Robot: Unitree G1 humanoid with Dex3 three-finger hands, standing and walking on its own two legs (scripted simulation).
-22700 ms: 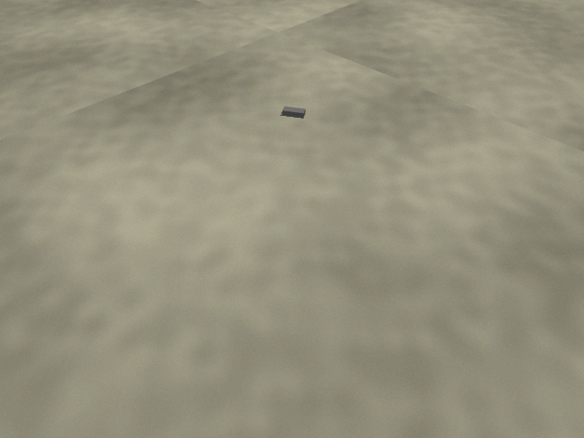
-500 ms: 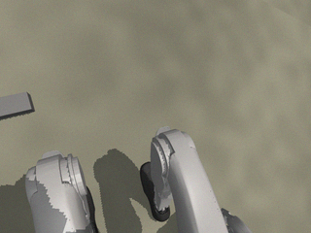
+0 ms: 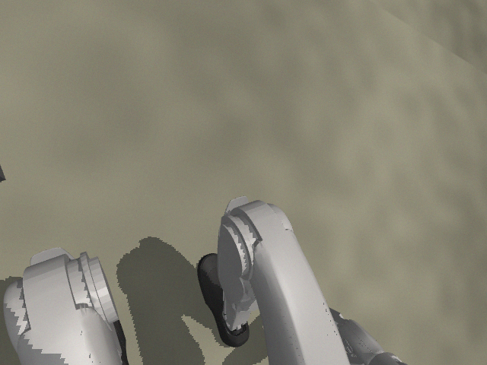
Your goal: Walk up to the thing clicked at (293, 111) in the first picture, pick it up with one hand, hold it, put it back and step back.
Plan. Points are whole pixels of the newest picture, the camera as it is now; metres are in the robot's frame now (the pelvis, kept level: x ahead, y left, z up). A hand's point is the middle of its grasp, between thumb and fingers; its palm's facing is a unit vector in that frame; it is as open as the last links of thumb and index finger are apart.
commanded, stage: rest palm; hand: left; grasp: from above
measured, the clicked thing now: out of the picture +0.45 +0.34 -0.29
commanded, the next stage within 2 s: close in 0.98 s
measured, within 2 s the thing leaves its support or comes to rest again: neither
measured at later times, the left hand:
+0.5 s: hand out of the picture +0.44 +0.33 -0.25, palm faces -0.44 -0.17 -0.88, open 14.3 cm
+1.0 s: hand out of the picture +0.43 +0.33 -0.27, palm faces -0.45 -0.16 -0.88, open 14.0 cm
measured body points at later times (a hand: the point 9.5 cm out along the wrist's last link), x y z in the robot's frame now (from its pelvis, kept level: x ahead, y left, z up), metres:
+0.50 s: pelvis +0.00 +0.00 +0.00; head +0.27 +0.13 +0.33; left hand +0.45 +0.34 -0.20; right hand +0.06 -0.25 -0.06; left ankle +0.07 +0.12 -0.27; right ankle +0.11 -0.11 -0.27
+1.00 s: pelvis +0.00 +0.00 +0.00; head +0.28 +0.14 +0.32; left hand +0.45 +0.33 -0.22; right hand +0.06 -0.24 -0.06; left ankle +0.07 +0.12 -0.27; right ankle +0.11 -0.11 -0.27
